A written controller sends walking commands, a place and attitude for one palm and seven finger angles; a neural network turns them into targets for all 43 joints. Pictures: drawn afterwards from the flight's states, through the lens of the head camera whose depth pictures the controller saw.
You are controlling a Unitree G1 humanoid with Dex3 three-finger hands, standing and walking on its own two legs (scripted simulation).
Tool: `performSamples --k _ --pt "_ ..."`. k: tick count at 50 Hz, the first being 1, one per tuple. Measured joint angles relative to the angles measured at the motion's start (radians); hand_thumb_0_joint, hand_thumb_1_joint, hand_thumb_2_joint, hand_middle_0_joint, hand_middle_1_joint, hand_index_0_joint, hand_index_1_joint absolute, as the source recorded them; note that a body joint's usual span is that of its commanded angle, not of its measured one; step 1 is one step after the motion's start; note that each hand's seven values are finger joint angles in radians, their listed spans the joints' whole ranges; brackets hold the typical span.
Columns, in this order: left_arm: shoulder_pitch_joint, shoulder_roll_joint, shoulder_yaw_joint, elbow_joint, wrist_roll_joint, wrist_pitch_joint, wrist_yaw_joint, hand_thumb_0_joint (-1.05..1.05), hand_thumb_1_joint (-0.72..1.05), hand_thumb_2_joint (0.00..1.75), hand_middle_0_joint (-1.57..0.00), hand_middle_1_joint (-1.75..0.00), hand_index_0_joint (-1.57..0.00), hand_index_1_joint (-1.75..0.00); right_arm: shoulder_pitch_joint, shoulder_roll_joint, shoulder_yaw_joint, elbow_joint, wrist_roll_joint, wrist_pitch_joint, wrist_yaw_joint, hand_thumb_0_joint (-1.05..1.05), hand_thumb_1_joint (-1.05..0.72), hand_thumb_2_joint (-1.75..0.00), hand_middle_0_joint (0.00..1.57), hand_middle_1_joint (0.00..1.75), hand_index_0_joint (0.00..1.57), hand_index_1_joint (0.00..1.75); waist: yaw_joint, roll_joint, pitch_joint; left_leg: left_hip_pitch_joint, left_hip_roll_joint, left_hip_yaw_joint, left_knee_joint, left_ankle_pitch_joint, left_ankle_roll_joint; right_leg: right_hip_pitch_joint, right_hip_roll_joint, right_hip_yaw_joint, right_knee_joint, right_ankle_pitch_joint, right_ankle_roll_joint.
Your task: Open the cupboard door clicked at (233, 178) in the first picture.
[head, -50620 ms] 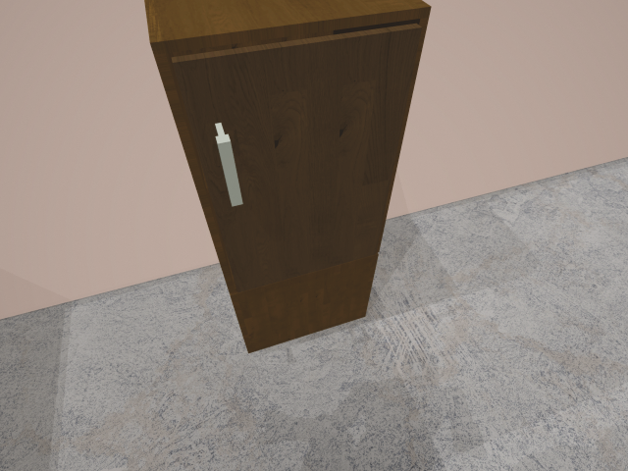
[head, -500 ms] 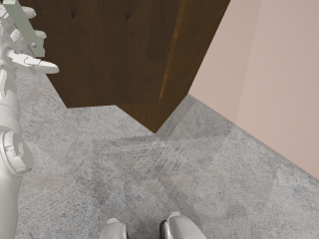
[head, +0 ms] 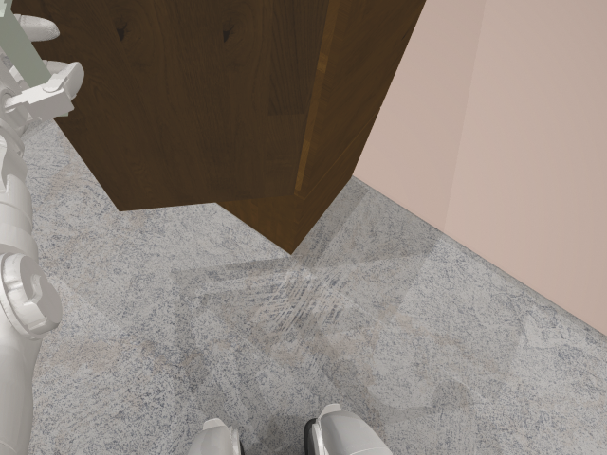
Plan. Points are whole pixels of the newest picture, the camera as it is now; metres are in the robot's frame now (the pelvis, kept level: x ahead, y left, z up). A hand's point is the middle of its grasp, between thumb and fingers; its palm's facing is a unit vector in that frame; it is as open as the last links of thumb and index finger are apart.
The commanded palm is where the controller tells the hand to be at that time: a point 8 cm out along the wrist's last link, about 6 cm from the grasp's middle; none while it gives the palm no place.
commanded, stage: close the thumb around the handle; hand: left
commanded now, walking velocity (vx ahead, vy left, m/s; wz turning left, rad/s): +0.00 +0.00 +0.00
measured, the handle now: (33, 55) +0.59 +0.25 +0.11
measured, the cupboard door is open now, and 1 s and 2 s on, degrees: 45 56 67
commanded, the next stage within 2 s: pull the door open along its arc in 0.18 s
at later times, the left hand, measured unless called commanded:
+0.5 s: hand (55, 93) +0.54 +0.22 +0.11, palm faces +0.05 -1.00 -0.01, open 5.5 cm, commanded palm +0.50 +0.26 +0.10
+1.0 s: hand (65, 139) +0.47 +0.20 +0.11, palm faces +0.05 -1.00 -0.01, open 5.6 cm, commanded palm +0.46 +0.25 +0.10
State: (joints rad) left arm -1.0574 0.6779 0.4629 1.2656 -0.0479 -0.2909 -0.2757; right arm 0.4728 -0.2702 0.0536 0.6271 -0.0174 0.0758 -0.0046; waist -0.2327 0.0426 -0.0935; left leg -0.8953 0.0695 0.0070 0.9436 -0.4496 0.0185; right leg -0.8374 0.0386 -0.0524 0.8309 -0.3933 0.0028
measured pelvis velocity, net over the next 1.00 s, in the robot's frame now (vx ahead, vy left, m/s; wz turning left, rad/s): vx -0.01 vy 0.00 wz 0.03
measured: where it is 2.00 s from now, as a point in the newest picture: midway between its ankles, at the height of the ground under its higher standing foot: outside the picture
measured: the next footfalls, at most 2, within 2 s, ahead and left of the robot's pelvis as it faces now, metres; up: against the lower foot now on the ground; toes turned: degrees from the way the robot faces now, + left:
none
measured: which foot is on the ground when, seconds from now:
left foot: down 0.00-1.00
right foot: down 0.00-1.00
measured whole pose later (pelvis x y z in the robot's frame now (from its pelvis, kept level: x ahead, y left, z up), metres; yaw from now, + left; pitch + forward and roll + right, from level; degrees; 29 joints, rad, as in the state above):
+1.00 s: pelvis -0.01 +0.00 +0.01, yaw +2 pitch +17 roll -3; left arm -0.85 0.46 0.36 1.13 -0.11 -0.33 -0.23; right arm 0.32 -0.27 0.03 0.61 0.01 0.04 -0.01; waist -0.13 0.03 -0.11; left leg -0.77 0.04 0.00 0.92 -0.44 0.01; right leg -0.73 0.01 -0.05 0.84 -0.41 0.00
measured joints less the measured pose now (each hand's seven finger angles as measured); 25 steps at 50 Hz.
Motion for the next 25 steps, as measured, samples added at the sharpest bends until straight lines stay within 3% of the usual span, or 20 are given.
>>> performSamples --k 7,18,25 --pt "0.003 0.005 -0.009 0.01 -0.005 0.002 -0.027 0.01 0.75 0.83 -0.39 -1.33 -0.39 -1.34 -0.011 -0.006 0.0 -0.006 0.006 0.002 -0.006 0.0 -0.9 -0.9 0.2 0.3 0.21 0.3 0.004 -0.002 0.0 0.007 0.0 -0.003 -0.004 0.002 -0.002 0.008 0.0 -0.003 -0.003 0.0 -0.002" --pt "-0.033 0.009 -0.018 0.028 0.004 0.002 -0.015 0.01 0.75 0.84 -0.38 -1.35 -0.4 -1.35 -0.03 -0.014 0.0 -0.01 0.003 -0.007 -0.011 0.0 -0.9 -0.9 0.2 0.29 0.21 0.3 0.002 -0.005 0.003 -0.018 -0.004 -0.01 0.011 0.004 -0.003 -0.016 -0.003 -0.009 0.015 -0.002 -0.003" --pt "0.035 -0.01 -0.006 -0.035 -0.021 0.005 -0.013 0.01 0.76 0.82 -0.37 -1.35 -0.38 -1.35 -0.017 -0.009 -0.005 -0.017 0.007 0.002 -0.004 0.0 -0.9 -0.9 0.2 0.29 0.21 0.3 0.01 -0.005 -0.003 0.005 0.001 0.005 -0.004 0.005 -0.002 -0.001 0.002 0.006 0.003 0.003 -0.003"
